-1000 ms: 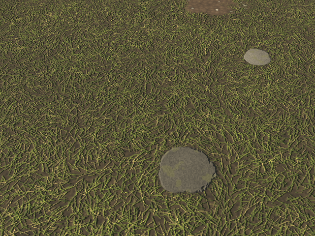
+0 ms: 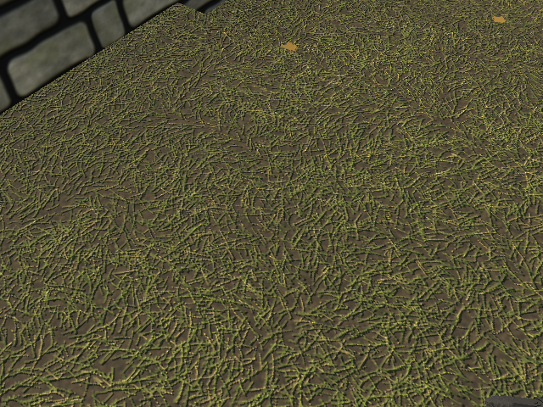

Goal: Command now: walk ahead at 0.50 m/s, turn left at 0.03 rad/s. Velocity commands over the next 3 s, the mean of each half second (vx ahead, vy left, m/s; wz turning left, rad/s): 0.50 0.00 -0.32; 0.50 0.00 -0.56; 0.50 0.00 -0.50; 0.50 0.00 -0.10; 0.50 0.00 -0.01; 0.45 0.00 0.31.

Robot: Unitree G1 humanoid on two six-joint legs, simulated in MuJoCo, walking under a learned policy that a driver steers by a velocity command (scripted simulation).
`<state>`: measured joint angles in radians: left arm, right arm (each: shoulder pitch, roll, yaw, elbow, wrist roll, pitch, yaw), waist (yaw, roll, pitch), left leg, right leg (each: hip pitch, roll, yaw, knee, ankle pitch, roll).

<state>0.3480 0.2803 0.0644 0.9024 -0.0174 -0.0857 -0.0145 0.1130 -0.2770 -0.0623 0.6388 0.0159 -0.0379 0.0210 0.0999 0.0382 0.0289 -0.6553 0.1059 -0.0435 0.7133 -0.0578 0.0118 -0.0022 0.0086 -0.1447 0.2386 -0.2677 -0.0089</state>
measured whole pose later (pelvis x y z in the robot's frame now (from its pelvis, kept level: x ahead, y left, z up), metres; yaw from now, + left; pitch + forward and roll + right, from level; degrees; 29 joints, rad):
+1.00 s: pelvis +0.51 -0.11 +0.00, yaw -31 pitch +2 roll +0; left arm 0.33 0.28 0.07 0.76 -0.02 -0.04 0.01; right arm 0.03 -0.28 -0.06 0.70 0.00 -0.10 0.01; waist 0.08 0.04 0.03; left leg -0.63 0.06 -0.10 0.59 0.03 -0.06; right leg -0.12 0.10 0.13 0.36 -0.26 -0.08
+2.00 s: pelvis +0.91 -0.45 +0.00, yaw -48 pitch +2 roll -2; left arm 0.38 0.27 0.06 0.80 -0.01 -0.07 -0.01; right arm 0.07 -0.28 -0.03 0.79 0.01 -0.06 0.03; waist 0.07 0.05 0.01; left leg -0.65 0.11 -0.03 0.65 0.04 -0.02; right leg -0.03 0.06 -0.04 0.25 -0.24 -0.04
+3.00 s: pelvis +1.28 -0.83 -0.02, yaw -36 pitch +1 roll -2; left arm 0.35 0.24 0.08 0.86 0.00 -0.11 0.04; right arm 0.14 -0.30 -0.10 0.72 0.01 -0.03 0.06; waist 0.06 0.05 0.04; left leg -0.65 0.05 -0.07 0.63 0.38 0.04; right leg -0.11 -0.02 -0.20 0.54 -0.44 0.00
